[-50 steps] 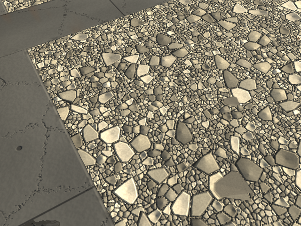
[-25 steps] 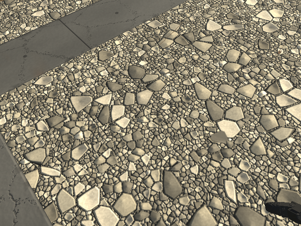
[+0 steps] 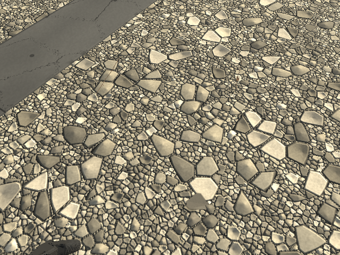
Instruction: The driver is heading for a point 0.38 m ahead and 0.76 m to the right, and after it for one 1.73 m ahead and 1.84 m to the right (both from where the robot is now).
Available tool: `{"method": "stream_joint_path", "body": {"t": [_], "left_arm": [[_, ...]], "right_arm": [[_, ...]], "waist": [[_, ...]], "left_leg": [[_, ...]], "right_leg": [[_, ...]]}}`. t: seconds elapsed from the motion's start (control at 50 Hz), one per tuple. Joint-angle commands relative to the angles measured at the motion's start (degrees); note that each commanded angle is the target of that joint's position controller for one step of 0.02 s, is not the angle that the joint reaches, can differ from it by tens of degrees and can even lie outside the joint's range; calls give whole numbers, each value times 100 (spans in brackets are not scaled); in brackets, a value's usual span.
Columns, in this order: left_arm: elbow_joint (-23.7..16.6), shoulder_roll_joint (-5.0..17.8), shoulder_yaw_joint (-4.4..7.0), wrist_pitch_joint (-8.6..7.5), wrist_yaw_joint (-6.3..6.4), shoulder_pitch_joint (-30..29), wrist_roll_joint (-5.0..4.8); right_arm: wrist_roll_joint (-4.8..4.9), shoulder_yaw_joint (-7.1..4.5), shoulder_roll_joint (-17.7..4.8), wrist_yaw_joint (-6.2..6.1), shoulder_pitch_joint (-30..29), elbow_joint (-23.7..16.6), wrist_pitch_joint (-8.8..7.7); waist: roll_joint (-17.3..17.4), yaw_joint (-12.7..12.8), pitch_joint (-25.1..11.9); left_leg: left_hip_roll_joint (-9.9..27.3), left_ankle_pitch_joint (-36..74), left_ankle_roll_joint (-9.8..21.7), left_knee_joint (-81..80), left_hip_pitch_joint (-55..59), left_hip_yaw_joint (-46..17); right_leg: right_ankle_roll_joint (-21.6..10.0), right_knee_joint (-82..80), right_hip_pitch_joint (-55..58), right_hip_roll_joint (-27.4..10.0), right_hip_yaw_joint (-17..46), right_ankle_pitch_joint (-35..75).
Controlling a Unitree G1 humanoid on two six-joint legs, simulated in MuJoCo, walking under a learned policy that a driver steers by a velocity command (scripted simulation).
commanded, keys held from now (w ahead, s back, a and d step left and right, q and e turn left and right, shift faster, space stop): w+e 1.00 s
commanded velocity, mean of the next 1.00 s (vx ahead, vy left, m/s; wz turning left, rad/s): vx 0.50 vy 0.00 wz -0.48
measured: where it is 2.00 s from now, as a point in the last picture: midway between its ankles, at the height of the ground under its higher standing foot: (262, 146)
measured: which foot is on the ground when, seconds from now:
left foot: down 0.00-0.12, up 0.14-0.58, down 0.60-1.00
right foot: up 0.00-0.10, down 0.12-0.60, up 0.62-1.00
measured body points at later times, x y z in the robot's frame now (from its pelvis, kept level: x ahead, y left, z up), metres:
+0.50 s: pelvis +0.27 -0.05 +0.00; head +0.30 -0.07 +0.45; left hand +0.35 +0.23 -0.11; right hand +0.47 -0.33 -0.08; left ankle +0.48 +0.07 -0.70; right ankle +0.19 -0.13 -0.74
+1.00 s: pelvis +0.53 -0.11 -0.01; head +0.55 -0.13 +0.44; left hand +0.84 +0.00 -0.08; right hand +0.40 -0.37 -0.13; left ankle +0.49 +0.05 -0.74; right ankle +0.60 -0.31 -0.70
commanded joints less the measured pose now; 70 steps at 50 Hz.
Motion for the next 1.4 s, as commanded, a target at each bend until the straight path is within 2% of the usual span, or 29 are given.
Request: {"method": "stream_joint_path", "body": {"t": [0.02,0.06,0.1,0.12,0.14,0.16,0.18,0.22,0.3,0.42,0.52,0.58,0.6,0.62,0.64,0.66,0.7,0.74,0.82,1.0,1.04,1.08,1.1,1.12,1.14,1.16,1.2,1.28,1.4], "left_arm": [[-547,397,92,-118,-85,-609,-47],[-533,529,141,-112,-121,-474,-38],[-193,877,346,-76,-81,660,15],[-10,1257,483,-36,-26,1631,20],[76,1848,601,-10,-28,1950,-11],[71,1330,474,-6,-37,2074,-79],[30,1136,395,-31,-30,1730,-30],[-58,928,335,-35,-27,1159,38],[-96,854,327,-53,48,901,31],[170,1119,427,-3,207,1448,-39],[337,1089,434,85,247,1798,-88],[305,876,375,156,237,1698,-44],[194,548,252,137,215,1664,33],[61,210,142,81,218,2396,-116],[136,736,221,60,233,2382,-154],[98,1062,322,86,230,1812,-144],[-29,967,346,126,227,1287,-42],[-64,734,336,191,177,1303,-90],[-288,449,258,269,131,921,-41],[-709,437,205,208,-165,-338,-66],[-769,599,287,235,-190,-246,-29],[-507,972,518,278,-155,887,-18],[-196,1367,726,329,-60,1969,-50],[-188,2080,825,321,29,1968,-137],[-438,1838,710,201,-9,2079,-97],[-349,1419,584,99,-41,1922,-37],[-369,1089,467,36,-25,1251,-30],[-431,963,403,2,66,853,37],[-123,1133,455,56,226,1337,-26]], "right_arm": [[39,-246,-1062,-39,10,-217,3],[37,-287,-1161,-75,-49,-178,57],[21,-257,-1082,-130,-131,-198,104],[-132,-157,-886,-180,-166,-373,89],[-227,57,-267,-131,351,-617,-38],[-108,-24,-675,-83,71,-558,-192],[55,-101,-950,-29,-450,-742,-297],[-97,-97,-872,-55,-872,-827,-361],[-190,-102,-678,-59,-833,-909,-175],[-158,10,-407,-20,-2168,-1273,-180],[-72,-88,-667,53,-2509,-1435,-260],[-111,-241,-885,-2,-1594,-1233,-312],[-198,-329,-1175,-53,-748,-1161,-326],[-223,-455,-1589,-53,-195,-971,-226],[-92,-366,-1143,-14,-198,-994,-185],[-84,-282,-811,-35,-424,-1038,-161],[-163,-204,-582,-41,-893,-1005,-120],[-195,-178,-473,-50,-1046,-933,-154],[-128,-289,-714,-52,-974,-732,-224],[26,-422,-1161,-103,-620,-398,-40],[86,-474,-1325,-121,-621,-375,35],[136,-484,-1386,-161,-713,-405,123],[35,-393,-1180,-192,-615,-456,118],[-277,-116,-343,-134,-170,-797,26],[-108,-92,-590,-75,-511,-918,-187],[132,-200,-1002,-27,-1116,-1068,-308],[-39,-172,-920,-77,-1240,-1017,-400],[-193,-196,-803,-61,-1089,-961,-185],[-165,-48,-431,-4,-2312,-1271,-156]], "waist": [[687,147,155],[734,321,48],[597,933,-682],[133,1312,-1378],[-1368,1005,-1931],[-1048,1240,-2056],[-767,1222,-1229],[-32,909,-528],[-240,508,-349],[-168,928,-24],[-293,956,-53],[-393,466,-479],[80,93,-1241],[1863,310,-2061],[1635,256,-1780],[1037,131,-1027],[604,321,-267],[882,514,-85],[690,524,32],[534,222,314],[631,403,165],[610,1110,-504],[289,1576,-1042],[-1398,978,-1376],[-1040,1245,-2416],[-536,1385,-1633],[8,926,-746],[-79,514,-418],[-178,930,-21]], "left_leg": [[1588,1705,862,-347,-48,-780],[1693,2433,730,-26,256,-616],[1347,4021,454,1433,77,-64],[1135,2981,211,3006,-977,240],[97,-581,-200,5092,-3394,281],[152,-1712,-159,5814,-4213,-559],[415,-1256,-74,5907,-4606,-605],[740,-507,-103,5215,-4183,-523],[805,-112,-379,4334,-3434,-464],[408,1835,-528,2110,-2841,-432],[264,1525,-345,1426,-2463,-649],[329,1085,21,1040,-993,-511],[1200,907,384,1200,436,-1278],[2485,-314,1273,780,2307,-3700],[2668,-1494,1279,421,2172,-4510],[2428,-1456,1046,308,1506,-3712],[1972,-125,871,86,297,-2418],[1703,463,804,-223,-316,-1640],[1788,1338,992,-558,-424,-830],[1823,2066,618,-435,246,563],[1864,3540,508,131,517,779],[1664,4969,297,1836,260,1122],[1438,4028,64,3395,-872,1170],[474,-1210,-323,5541,-3491,1024],[63,-2078,-323,6503,-4257,-427],[378,-1492,-206,6486,-4776,-608],[796,-659,-145,5516,-4246,-580],[862,-157,-387,4580,-3375,-495],[417,1835,-583,2261,-2919,-401]], "right_leg": [[-126,-394,267,163,-170,38],[-326,-561,600,260,-264,-297],[-646,-819,2306,573,-505,-300],[-975,-628,3905,-164,514,-147],[-1969,-1138,5728,-1395,3320,-1222],[-2040,-1707,5861,-1504,4146,-2057],[-1819,-1818,5223,-1309,3396,-1803],[-1618,-1979,3815,-863,2379,-625],[-1699,-2372,2598,-530,1776,215],[-1331,-2340,1941,-142,1306,-194],[-1150,-1683,2555,-382,1972,-543],[-863,-682,2469,-49,1975,-111],[-653,791,1830,289,1560,-670],[-259,2623,-100,1053,728,-2996],[-170,3513,-876,616,815,-3246],[-118,3783,-1088,413,776,-2724],[-40,3507,-840,79,544,-2033],[-35,3194,-424,-143,435,-1775],[51,2443,-597,-274,312,-1255],[-254,235,-93,-59,-301,-129],[-469,78,330,209,-566,-707],[-798,-293,1993,704,-879,-756],[-1046,-387,3746,620,-397,-645],[-1953,-706,5596,-937,2592,-1250],[-2515,-1712,6027,-1536,4694,-2429],[-2158,-1883,5602,-1363,3914,-2127],[-1779,-1875,4021,-887,2652,-1025],[-1784,-2218,2617,-538,1862,372],[-1367,-2208,1963,-38,1301,-220]]}}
